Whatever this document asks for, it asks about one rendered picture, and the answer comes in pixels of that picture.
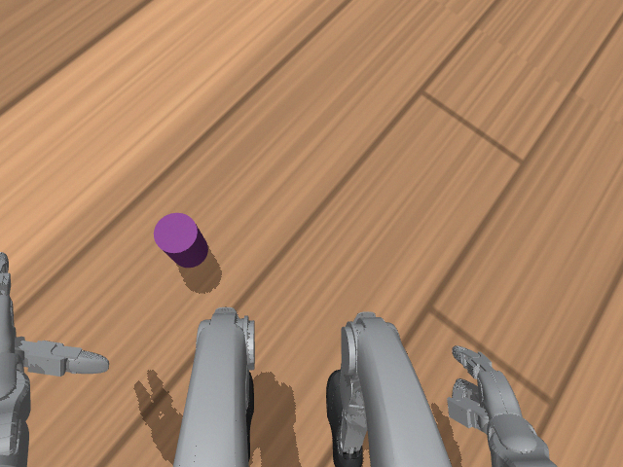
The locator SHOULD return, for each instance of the right robot foot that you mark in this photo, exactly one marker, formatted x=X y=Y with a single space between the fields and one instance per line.
x=334 y=415

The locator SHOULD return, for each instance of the can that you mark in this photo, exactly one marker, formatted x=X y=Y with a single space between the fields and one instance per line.
x=180 y=238

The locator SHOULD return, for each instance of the right robot hand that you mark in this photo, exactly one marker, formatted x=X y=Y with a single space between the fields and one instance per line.
x=472 y=405

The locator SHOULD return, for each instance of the left robot hand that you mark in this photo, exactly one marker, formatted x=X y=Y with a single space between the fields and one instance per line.
x=41 y=357

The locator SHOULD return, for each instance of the left robot arm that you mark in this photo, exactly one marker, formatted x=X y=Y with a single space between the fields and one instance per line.
x=14 y=411

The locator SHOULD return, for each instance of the right robot arm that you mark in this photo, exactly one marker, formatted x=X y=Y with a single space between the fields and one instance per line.
x=514 y=443

